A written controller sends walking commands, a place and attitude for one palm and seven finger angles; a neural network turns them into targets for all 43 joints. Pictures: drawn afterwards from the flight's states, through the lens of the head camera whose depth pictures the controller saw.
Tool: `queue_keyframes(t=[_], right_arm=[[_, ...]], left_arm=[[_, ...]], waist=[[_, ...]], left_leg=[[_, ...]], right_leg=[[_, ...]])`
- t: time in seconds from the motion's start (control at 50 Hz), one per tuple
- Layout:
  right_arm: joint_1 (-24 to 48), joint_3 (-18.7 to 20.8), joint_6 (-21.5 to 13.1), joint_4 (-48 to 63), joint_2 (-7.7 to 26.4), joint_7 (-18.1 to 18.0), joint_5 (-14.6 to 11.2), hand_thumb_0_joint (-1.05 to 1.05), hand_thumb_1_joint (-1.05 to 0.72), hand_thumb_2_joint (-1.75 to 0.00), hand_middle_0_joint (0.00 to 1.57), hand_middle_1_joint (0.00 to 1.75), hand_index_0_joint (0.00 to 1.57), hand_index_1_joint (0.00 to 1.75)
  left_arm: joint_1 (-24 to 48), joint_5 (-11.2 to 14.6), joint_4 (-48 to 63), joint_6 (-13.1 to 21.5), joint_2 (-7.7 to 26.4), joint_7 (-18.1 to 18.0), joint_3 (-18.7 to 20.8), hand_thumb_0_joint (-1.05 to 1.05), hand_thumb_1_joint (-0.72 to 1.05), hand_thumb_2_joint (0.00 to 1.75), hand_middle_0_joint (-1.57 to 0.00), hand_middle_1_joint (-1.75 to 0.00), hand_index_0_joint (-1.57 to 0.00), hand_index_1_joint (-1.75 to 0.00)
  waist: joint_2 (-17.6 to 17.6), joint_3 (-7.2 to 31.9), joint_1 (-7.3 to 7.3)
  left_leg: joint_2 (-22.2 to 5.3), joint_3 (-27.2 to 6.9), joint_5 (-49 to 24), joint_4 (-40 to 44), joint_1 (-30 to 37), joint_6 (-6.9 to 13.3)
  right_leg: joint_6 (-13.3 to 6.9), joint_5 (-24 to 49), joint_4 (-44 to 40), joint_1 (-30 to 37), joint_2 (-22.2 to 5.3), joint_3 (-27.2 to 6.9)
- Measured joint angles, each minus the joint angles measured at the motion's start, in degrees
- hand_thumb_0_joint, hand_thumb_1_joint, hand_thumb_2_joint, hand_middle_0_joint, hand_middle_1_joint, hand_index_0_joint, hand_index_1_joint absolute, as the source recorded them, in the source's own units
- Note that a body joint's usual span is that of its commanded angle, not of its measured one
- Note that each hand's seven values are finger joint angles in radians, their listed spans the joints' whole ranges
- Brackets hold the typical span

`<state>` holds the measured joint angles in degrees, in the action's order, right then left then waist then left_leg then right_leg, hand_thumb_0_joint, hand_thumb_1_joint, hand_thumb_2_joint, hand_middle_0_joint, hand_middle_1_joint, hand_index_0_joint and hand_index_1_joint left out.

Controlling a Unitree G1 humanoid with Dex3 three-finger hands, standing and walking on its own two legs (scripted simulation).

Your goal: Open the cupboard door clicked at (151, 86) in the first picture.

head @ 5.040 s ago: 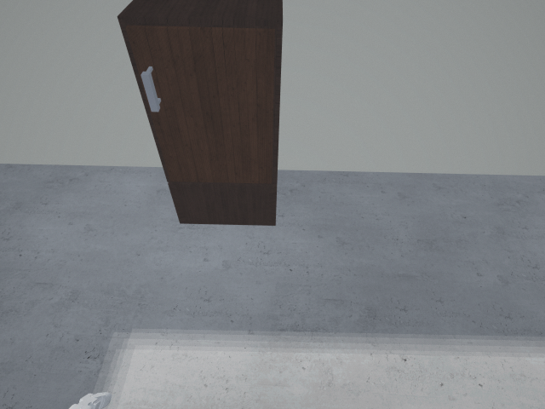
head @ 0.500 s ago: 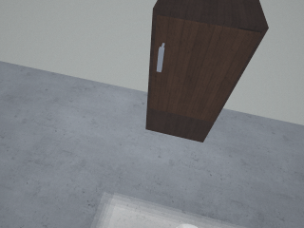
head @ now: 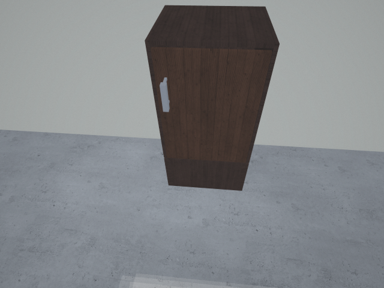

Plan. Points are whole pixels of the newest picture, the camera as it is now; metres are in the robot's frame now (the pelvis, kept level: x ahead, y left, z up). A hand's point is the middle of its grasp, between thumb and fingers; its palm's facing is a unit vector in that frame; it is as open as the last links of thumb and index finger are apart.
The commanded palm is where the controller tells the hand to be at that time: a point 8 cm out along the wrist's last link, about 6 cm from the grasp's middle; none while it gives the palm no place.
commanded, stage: take the last steps up to it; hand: left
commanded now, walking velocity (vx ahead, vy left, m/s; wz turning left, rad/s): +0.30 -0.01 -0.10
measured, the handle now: (165, 94) +0.80 +0.15 -0.05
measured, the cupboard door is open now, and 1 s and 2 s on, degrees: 0 0 0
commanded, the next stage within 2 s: come to a stop and stand still in 0.60 s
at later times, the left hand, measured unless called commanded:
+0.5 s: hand (119, 282) +0.18 +0.20 -0.17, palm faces -0.05 -0.98 -0.18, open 7.4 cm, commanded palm none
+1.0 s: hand (146, 235) +0.29 +0.15 -0.17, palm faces +0.01 -0.97 -0.24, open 7.3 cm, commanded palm none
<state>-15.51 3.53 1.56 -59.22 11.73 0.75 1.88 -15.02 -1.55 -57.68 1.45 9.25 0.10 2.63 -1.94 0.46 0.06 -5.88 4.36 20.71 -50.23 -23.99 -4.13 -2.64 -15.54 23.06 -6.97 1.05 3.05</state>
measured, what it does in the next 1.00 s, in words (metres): walks ahead: left foot, then right foot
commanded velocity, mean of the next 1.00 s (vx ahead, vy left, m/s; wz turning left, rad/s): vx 0.07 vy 0.02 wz -0.02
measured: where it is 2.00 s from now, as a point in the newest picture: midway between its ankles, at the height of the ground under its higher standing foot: outside the picture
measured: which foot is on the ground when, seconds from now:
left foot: up 0.00-0.12, down 0.14-0.62, up 0.64-1.00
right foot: down 0.00-0.14, up 0.16-0.58, down 0.60-1.00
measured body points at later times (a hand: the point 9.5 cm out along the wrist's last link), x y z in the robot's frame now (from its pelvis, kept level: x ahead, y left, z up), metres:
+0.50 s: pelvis +0.13 +0.02 +0.00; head +0.14 +0.02 +0.45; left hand +0.18 +0.25 -0.16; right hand +0.03 -0.17 -0.16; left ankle +0.06 +0.13 -0.74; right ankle +0.20 -0.12 -0.70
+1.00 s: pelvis +0.24 -0.03 +0.00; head +0.26 -0.04 +0.44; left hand +0.29 +0.20 -0.15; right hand +0.31 -0.27 -0.16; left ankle +0.27 +0.10 -0.70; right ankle +0.25 -0.12 -0.74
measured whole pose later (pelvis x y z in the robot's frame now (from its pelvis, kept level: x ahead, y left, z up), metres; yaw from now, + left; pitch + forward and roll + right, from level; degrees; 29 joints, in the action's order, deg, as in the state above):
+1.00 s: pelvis +0.24 -0.03 +0.00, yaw -3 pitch -1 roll +0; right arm -7.9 3.5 2.5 -58.1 11.3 -0.9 0.7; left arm -11.2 -1.7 -59.4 -0.1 8.0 -1.9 2.4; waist -2.3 -3.5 -1.4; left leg -2.0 2.2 22.8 -51.1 -25.4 -3.2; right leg -2.9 -13.1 27.6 -13.5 -2.3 9.5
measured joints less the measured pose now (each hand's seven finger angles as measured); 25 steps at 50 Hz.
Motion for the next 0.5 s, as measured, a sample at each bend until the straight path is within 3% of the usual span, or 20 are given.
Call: queue_keyframes(t=[0.08,0.14,0.2,0.24,0.3,0.4,0.5], right_arm=[[1.5,-0.3,-1.2,0.8,-0.8,0.3,-0.3,0.01,-0.91,-0.90,0.20,0.29,0.19,0.30],[2.0,-0.8,-3.2,1.5,-1.1,0.0,-0.4,0.01,-0.90,-0.90,0.20,0.29,0.19,0.30],[1.9,-1.2,-4.3,1.9,-1.9,-0.5,-0.1,0.00,-0.90,-0.90,0.20,0.29,0.19,0.30],[0.4,-1.5,-4.6,1.8,-2.4,-1.0,-0.2,0.00,-0.90,-0.90,0.20,0.29,0.19,0.30],[-2.4,-2.0,-5.0,0.3,-3.4,-1.5,-0.4,0.00,-0.90,-0.90,0.20,0.29,0.19,0.30],[-7.1,-2.4,-5.1,-3.4,-5.3,-1.8,-0.9,0.00,-0.90,-0.90,0.20,0.29,0.20,0.30],[-10.3,-2.1,-4.9,-5.9,-6.4,-1.7,-0.5,0.00,-0.90,-0.90,0.20,0.30,0.20,0.30]], left_arm=[[-3.3,-0.2,-2.6,-0.2,0.7,0.1,0.2,0.00,0.91,0.90,-0.20,-0.30,-0.20,-0.30],[-6.0,0.2,-4.6,-0.7,1.1,0.3,0.4,0.01,0.91,0.90,-0.20,-0.30,-0.20,-0.30],[-7.3,0.2,-6.5,-2.3,1.3,0.7,0.5,0.01,0.91,0.90,-0.20,-0.30,-0.20,-0.30],[-7.2,-0.2,-7.1,-2.9,1.3,1.1,0.7,0.01,0.91,0.90,-0.20,-0.30,-0.20,-0.30],[-5.7,-0.5,-6.5,-2.4,1.5,1.5,0.9,0.01,0.91,0.90,-0.20,-0.30,-0.20,-0.30],[-2.3,-0.3,-4.6,-1.9,1.3,1.5,1.3,0.01,0.91,0.90,-0.20,-0.30,-0.20,-0.30],[1.8,-0.1,-3.6,-2.1,0.9,1.1,1.2,0.01,0.92,0.90,-0.20,-0.30,-0.20,-0.30]], waist=[[1.5,0.2,-1.31],[2.4,0.2,-1.63],[3.7,0.0,-1.48],[3.6,0.2,-0.72],[3.7,-0.3,-0.26],[3.8,-1.1,-0.14],[3.0,-2.5,1.51]], left_leg=[[0.9,0.8,-0.1,9.4,3.4,1.1],[1.7,2.1,-5.4,18.9,8.1,2.6],[2.2,4.4,-4.4,17.2,9.2,5.4],[2.4,5.0,-3.9,19.6,11.4,5.8],[3.3,5.2,-5.8,25.3,15.1,5.7],[4.4,5.7,-6.8,31.7,20.0,5.4],[4.1,6.2,-4.4,32.6,23.4,4.0]], right_leg=[[0.9,-1.4,0.5,1.2,-0.1,-0.7],[2.1,-5.0,5.3,0.3,-0.4,-1.3],[1.3,-11.1,22.0,-6.3,-1.3,-1.7],[1.2,-9.4,31.9,-11.5,-2.0,-1.0],[1.8,-3.2,38.1,-17.5,-3.7,-0.8],[3.5,3.3,36.8,-23.6,-6.3,-1.2],[4.1,3.1,24.4,-23.1,-7.5,0.9]])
